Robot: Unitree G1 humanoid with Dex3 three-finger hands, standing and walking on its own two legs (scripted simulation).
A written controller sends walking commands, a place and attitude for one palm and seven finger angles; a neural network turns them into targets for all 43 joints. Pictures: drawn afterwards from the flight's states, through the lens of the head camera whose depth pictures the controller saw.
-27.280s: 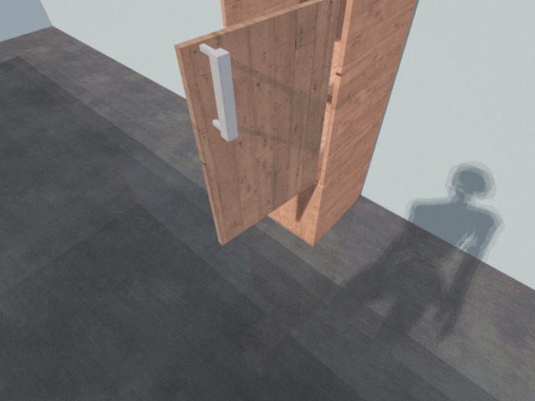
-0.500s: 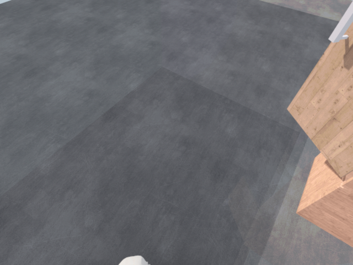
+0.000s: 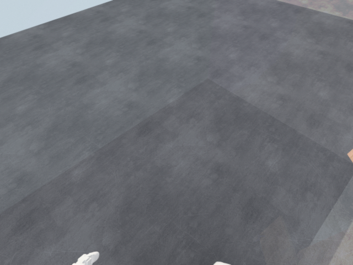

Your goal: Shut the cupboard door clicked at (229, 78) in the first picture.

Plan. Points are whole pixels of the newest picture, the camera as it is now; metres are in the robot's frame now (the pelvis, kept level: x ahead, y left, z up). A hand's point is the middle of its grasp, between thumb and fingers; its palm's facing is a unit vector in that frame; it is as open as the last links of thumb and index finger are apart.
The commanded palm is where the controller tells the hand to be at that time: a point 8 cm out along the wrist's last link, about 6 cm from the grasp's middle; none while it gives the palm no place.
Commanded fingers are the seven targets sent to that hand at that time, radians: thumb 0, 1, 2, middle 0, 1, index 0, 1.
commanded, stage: walk to a spot facing it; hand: left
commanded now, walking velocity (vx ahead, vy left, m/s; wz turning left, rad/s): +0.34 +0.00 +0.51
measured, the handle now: out of the picture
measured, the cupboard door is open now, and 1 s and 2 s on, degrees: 51 51 51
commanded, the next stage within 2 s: turn to face it in 0.50 s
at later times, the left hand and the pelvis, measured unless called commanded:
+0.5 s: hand out of the picture +0.12 +0.25 -0.18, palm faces +0.31 -0.94 -0.17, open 7.4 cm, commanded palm none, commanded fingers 0.00 0.90 0.90 -0.20 -0.30 -0.20 -0.30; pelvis +0.19 +0.07 +0.00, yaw +15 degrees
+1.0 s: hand (106, 167) +0.43 +0.27 -0.16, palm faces +0.13 -0.97 -0.21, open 7.4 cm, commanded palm none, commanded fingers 0.00 0.90 0.90 -0.20 -0.30 -0.20 -0.30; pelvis +0.37 +0.08 +0.00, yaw +5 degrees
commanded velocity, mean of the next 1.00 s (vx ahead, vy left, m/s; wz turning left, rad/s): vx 0.18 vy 0.00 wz -0.07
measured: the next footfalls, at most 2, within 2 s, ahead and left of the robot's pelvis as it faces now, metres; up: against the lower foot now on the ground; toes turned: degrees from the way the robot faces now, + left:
left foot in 0.40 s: +0.26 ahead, +0.17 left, +0.00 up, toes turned +20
right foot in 0.88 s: +0.48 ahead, +0.01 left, +0.00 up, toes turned +5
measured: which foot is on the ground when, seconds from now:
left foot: up 0.00-0.38, down 0.40-0.90, up 0.92-1.00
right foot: down 0.00-0.38, up 0.40-0.86, down 0.88-1.00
